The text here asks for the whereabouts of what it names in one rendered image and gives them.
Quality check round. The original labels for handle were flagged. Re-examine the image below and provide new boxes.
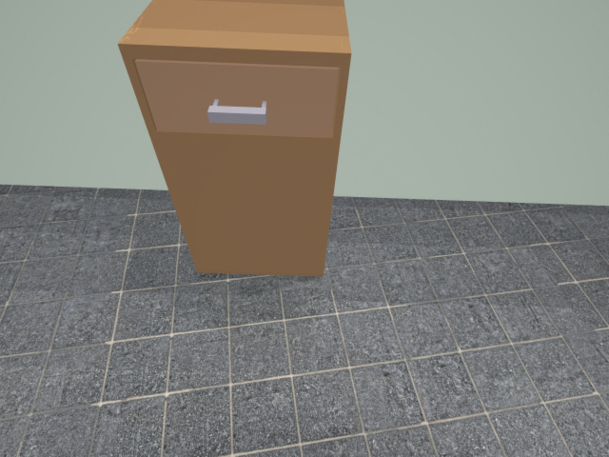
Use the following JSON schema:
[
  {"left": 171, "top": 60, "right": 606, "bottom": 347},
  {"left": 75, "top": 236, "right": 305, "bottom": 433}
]
[{"left": 207, "top": 99, "right": 267, "bottom": 125}]

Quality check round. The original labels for cabinet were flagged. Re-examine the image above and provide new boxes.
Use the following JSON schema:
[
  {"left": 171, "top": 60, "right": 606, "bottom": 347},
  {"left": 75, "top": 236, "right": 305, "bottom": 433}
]
[{"left": 118, "top": 0, "right": 351, "bottom": 277}]

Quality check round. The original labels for drawer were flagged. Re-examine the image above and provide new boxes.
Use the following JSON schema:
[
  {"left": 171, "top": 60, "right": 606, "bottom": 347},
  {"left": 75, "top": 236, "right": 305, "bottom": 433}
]
[{"left": 135, "top": 59, "right": 338, "bottom": 136}]

